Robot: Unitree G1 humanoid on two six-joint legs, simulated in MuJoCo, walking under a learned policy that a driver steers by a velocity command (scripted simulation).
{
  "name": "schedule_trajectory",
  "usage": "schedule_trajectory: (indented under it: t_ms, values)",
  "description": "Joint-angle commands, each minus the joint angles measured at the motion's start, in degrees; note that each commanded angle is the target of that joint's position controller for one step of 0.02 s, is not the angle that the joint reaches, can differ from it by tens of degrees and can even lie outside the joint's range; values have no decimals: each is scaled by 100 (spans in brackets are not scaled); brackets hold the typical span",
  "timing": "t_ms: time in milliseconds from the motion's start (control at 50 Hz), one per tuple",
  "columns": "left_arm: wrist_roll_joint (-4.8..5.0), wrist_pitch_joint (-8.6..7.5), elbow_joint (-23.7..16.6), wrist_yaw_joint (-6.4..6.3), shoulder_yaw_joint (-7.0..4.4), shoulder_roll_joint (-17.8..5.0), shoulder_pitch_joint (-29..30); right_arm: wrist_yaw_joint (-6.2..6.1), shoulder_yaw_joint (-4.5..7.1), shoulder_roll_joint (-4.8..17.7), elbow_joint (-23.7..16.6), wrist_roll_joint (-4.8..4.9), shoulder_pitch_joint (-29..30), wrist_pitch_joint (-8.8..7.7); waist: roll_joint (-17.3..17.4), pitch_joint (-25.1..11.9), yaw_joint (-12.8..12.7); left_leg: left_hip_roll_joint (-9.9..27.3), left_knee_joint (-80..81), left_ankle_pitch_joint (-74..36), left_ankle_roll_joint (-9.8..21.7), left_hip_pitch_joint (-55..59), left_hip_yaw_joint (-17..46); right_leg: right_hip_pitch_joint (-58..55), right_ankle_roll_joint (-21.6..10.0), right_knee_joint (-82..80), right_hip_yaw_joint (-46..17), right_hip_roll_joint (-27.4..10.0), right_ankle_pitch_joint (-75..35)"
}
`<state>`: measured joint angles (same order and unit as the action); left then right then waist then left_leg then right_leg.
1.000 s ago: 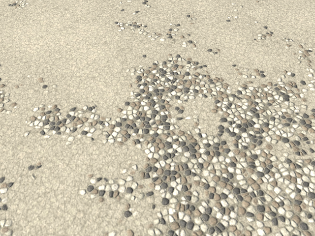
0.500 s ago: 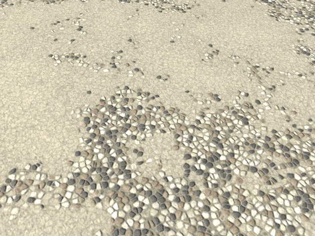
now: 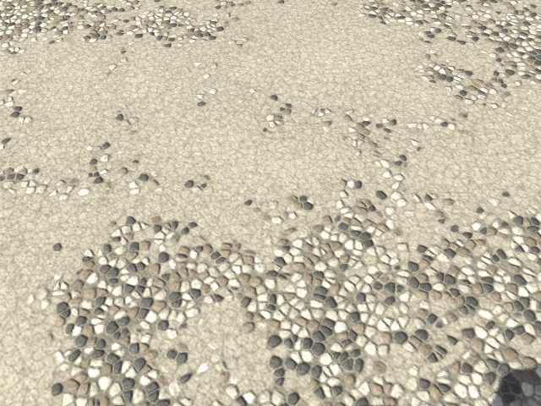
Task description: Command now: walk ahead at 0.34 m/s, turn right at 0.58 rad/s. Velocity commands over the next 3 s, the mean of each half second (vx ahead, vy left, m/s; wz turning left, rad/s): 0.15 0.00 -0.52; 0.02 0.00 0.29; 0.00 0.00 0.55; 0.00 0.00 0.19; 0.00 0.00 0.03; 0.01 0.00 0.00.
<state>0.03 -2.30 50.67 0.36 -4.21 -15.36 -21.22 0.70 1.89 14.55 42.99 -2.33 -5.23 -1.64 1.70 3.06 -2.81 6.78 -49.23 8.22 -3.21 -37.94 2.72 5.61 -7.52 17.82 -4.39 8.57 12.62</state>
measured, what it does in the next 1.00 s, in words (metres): walks ahead: left foot, then right foot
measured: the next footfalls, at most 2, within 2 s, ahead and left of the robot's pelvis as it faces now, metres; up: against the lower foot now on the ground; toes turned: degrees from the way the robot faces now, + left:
left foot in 0.18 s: +0.26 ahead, +0.12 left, +0.00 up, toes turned -8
right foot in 0.58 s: +0.15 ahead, -0.09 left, +0.00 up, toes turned -14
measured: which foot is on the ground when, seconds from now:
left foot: up 0.00-0.16, down 0.18-0.58, up 0.60-0.90, down 0.92-1.00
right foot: down 0.00-0.16, up 0.18-0.56, down 0.58-0.92, up 0.94-1.00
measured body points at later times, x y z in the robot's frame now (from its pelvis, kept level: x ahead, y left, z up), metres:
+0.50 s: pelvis +0.13 +0.04 -0.01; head +0.16 +0.04 +0.44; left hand +0.33 +0.26 -0.12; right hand +0.16 -0.24 -0.12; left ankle +0.23 +0.12 -0.74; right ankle +0.10 -0.08 -0.70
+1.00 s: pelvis +0.12 +0.05 -0.01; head +0.14 +0.08 +0.44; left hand +0.26 +0.32 -0.14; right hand +0.20 -0.23 -0.11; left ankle +0.11 +0.13 -0.74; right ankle +0.09 -0.07 -0.70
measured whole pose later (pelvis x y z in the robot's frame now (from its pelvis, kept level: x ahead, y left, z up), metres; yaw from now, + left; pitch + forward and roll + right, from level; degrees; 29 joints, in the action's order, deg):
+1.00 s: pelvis +0.12 +0.05 -0.01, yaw -2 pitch +0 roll -1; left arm -1.0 3.3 44.1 -2.0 -3.2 -16.3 -9.4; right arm 0.9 3.3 15.7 42.3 -0.7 -15.0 1.8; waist -2.2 3.0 0.7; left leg -2.9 -32.3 18.1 4.3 -14.0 -0.6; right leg 22.7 1.1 52.4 2.4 -1.5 28.8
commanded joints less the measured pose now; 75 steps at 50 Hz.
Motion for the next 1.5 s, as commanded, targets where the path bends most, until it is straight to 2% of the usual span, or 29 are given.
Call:
schedule_trajectory:
  t_ms: [20,80,140,160,180,200,220,260,300,360,540,580,600,620,680,740,880,900,920,940,960,1000,1060,1260,1400,1420,1460,1480,1500]
  values:
    - [-4,-1,-276,-58,-199,-908,-315,-20,29,339,-442,70,322,-60,-549,-285,-52,-491,550,-487,15,371,-384,-41,-353,176,-826,-1238,-4368]
    - [-67,101,-334,-115,-199,-911,-385,-59,12,447,-547,108,525,-109,-674,-365,-153,-751,1122,-384,129,602,-294,-361,-232,634,-1095,-1248,-4436]
    - [-82,94,-558,-152,-239,-1036,138,-158,98,772,-310,103,-385,-215,-751,-580,333,-938,2160,-378,394,1963,-135,-159,120,1521,-1422,-1098,-4404]
    - [10,37,-645,-115,-222,-987,338,-215,135,903,-189,51,-990,-316,-513,-831,694,-605,2706,-1343,550,2974,27,238,289,2388,-1313,-813,-3886]
    - [124,-16,-914,-110,-95,-534,169,-291,204,1340,-209,-26,-1620,-356,360,-1690,767,1027,2324,-3580,895,4438,1250,1077,481,3997,-805,-433,-1116]
    - [189,61,-892,-190,-107,-405,-919,-232,241,1526,-355,57,-1406,-229,1294,-2402,207,2433,2104,-5894,1756,5126,2771,2025,520,5230,-222,314,2966]
    - [-50,208,-619,-239,-152,-791,-1043,-214,233,1167,-425,197,-1151,-110,699,-2366,139,2251,2223,-4647,1975,4578,2875,2199,535,5784,-194,-188,2481]
    - [-162,365,-724,-101,-194,-848,-126,-251,4,435,-564,174,-464,-9,205,-1030,147,1282,2880,-2401,1568,3222,1413,2322,696,5479,-36,-529,1705]
    - [-167,534,-781,38,-170,-704,-36,-301,26,566,-530,105,-336,27,681,-589,90,845,3202,-2067,1455,2490,595,2104,871,5364,123,-613,1336]
    - [-100,610,-892,82,-131,-593,38,-275,88,672,-470,61,-457,-6,588,-728,44,861,3249,-2105,1562,2388,152,2009,927,5081,236,-597,1138]
    - [-158,599,-903,18,213,-157,404,-26,70,684,-161,100,-615,158,706,-607,123,560,3208,60,1359,1799,223,287,620,1257,639,-632,539]
    - [-253,453,-858,-68,197,-506,289,70,60,567,-81,129,-957,163,55,-459,114,233,2796,329,725,1206,154,-536,428,-96,-165,-1315,10]
    - [-266,407,-1024,-126,106,-1071,582,126,-18,149,-236,189,-1231,128,-1234,-549,423,-480,2091,1250,380,1049,-453,-335,101,-464,-1493,-2637,-55]
    - [-198,385,-1044,-171,49,-1075,996,59,55,455,-170,217,-958,222,-1526,-236,223,-655,1375,1890,360,1725,-384,1123,-305,-521,-1297,-2803,190]
    - [-187,304,-1099,-252,134,-730,1343,30,273,746,-95,208,-1065,364,-1222,-7,409,-857,-211,1824,436,1368,-289,945,-315,-265,-474,-2332,-1335]
    - [-107,299,-1037,-296,135,-580,1145,-1,257,482,-37,139,-1294,377,-890,-414,379,-770,-437,2020,323,1153,-365,42,-418,295,-21,-2342,-3021]
    - [-112,385,-923,-235,-62,-861,1157,76,221,369,-288,229,-1141,433,-1096,-614,309,-848,1588,1390,448,2143,-800,31,-211,935,194,-2458,-2492]
    - [-93,389,-892,-230,-87,-886,1160,58,218,388,-277,195,-1237,383,-900,-601,439,-873,2372,636,529,2579,-722,343,59,1253,388,-2347,-1947]
    - [-115,388,-887,-206,-80,-757,1016,18,292,727,-295,104,-1280,309,-106,-565,430,-382,3068,88,676,3077,268,1001,465,2114,755,-1997,-792]
    - [-133,417,-1234,-191,59,-264,1067,6,509,1675,-427,101,-1339,241,1487,-404,305,1273,3148,-2368,1332,3541,2531,2607,966,3298,1267,-934,1886]
    - [-152,498,-1321,-275,67,-399,1597,5,575,1719,-252,138,-1965,251,1152,-480,812,1580,3123,-3081,2071,3347,2688,2788,905,4137,495,-784,2562]
    - [-50,505,-1175,-229,20,-526,1499,-52,425,1149,-297,193,-1340,324,387,-102,422,861,3122,-2091,1896,3076,1798,2850,839,4512,176,-998,1633]
    - [-165,459,-1008,-135,-37,-667,1171,-92,360,940,-470,242,-854,368,437,-407,253,286,3059,-2226,1586,3272,1345,2677,917,4484,250,-909,905]
    - [-106,462,-1263,-165,41,-589,1469,-66,484,1231,-491,141,-1174,409,503,-378,540,208,2974,-895,1706,3128,2195,2433,989,3060,129,-733,950]
    - [-10,303,-1293,-267,91,-600,897,4,516,1246,-608,168,-600,444,561,-514,174,-143,2586,-1264,1243,2498,2772,817,732,1152,92,-453,638]
    - [-45,254,-1244,-318,81,-639,675,-14,489,1160,-634,226,-471,435,438,-497,19,-380,2381,-723,967,2138,2657,233,679,282,13,-600,128]
    - [-116,255,-1506,-365,-53,-1533,1156,-67,360,601,-691,233,-1108,382,-1463,-528,441,-1870,479,2423,380,758,754,-350,-120,-659,-2532,-2969,-83]
    - [-169,295,-1418,-302,-72,-1414,958,-99,479,1117,-595,35,-1027,408,-1148,-510,307,-1498,-647,2588,311,955,562,349,-651,-422,-2505,-3164,-680]
    - [-131,287,-1443,-251,47,-989,1123,-82,514,1161,-510,55,-990,422,-764,-356,426,-1396,-1077,2272,303,1105,676,616,-656,-364,-2051,-2826,-908]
